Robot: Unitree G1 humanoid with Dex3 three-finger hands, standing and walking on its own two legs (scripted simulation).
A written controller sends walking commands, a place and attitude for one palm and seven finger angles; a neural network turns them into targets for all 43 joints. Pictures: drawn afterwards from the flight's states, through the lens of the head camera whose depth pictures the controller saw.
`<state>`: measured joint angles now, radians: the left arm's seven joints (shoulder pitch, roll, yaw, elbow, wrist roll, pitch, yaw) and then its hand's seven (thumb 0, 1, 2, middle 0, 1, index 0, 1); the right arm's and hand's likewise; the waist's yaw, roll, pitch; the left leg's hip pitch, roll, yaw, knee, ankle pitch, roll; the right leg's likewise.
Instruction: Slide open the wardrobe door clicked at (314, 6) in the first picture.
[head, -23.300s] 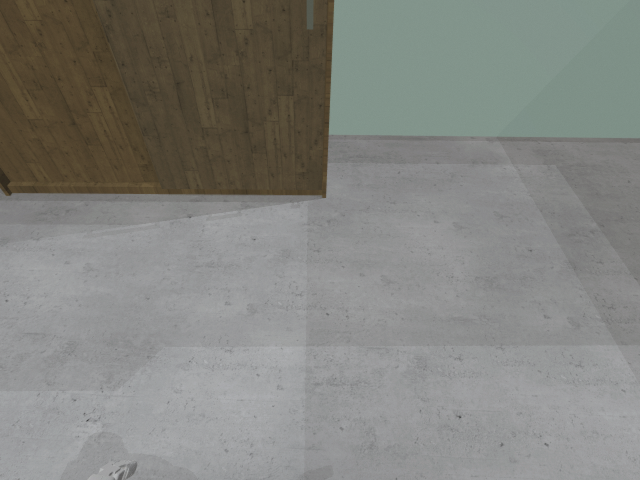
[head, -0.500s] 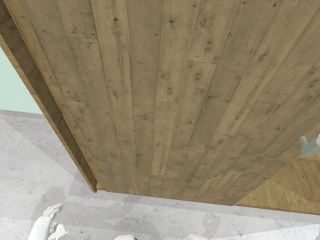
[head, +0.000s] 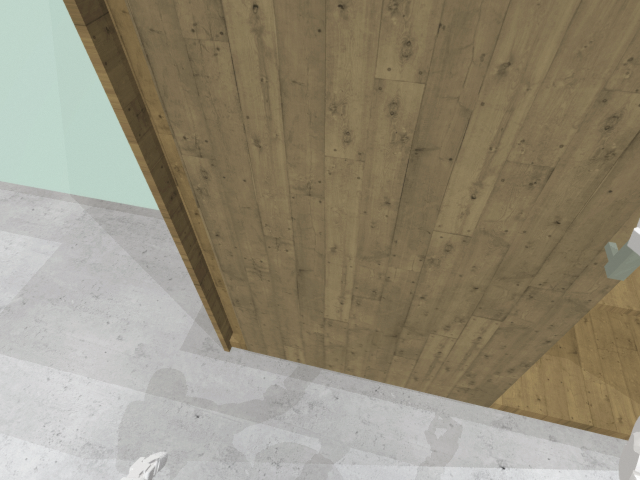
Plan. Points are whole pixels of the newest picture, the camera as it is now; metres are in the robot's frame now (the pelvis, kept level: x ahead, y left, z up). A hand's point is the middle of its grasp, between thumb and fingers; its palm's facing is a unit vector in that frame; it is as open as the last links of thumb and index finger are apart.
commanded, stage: stop walking and hold the door there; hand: right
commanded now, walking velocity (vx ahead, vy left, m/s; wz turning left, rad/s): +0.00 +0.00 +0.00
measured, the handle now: out of the picture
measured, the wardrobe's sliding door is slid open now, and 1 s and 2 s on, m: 0.65 0.65 0.65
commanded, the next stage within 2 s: loosen the grip on the handle in 1.56 s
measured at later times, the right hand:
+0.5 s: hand out of the picture +0.41 -0.33 +0.12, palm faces +0.52 +0.82 -0.26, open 6.5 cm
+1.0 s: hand out of the picture +0.41 -0.34 +0.11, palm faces +0.33 +0.91 -0.26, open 5.8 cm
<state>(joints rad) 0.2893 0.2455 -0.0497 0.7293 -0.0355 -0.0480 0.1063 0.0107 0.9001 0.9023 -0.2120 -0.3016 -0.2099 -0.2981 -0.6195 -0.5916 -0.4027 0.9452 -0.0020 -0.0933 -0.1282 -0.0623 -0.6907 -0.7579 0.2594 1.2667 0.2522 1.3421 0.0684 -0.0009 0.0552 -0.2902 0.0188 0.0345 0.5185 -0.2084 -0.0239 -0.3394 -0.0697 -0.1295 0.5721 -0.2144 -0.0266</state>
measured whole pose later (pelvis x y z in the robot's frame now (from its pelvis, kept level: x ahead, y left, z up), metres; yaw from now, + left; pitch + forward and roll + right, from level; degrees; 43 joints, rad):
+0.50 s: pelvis +0.01 +0.00 +0.00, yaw -1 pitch +0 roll +1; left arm 0.34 0.33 0.00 0.78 -0.04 -0.03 0.11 0.01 0.90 0.90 -0.21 -0.30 -0.21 -0.30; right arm -0.67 -0.58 -0.37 1.11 0.01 -0.16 -0.11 -0.05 -0.68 -0.83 0.23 1.23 0.23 1.33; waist 0.05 -0.03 0.01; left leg -0.30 0.04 0.06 0.53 -0.23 -0.02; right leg -0.36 -0.06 -0.12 0.59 -0.24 0.00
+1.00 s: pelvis -0.02 -0.09 +0.00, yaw -1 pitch +2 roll -1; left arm 0.22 0.18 -0.08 0.69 -0.03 -0.05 0.07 0.01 0.90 0.90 -0.21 -0.30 -0.21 -0.30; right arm -0.68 -0.41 -0.20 0.77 0.04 -0.12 -0.09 -0.11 -0.71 -0.78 0.30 1.36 0.31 1.38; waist -0.02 0.00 0.11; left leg -0.29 -0.02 0.09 0.65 -0.40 -0.01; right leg -0.36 0.00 -0.13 0.55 -0.22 -0.05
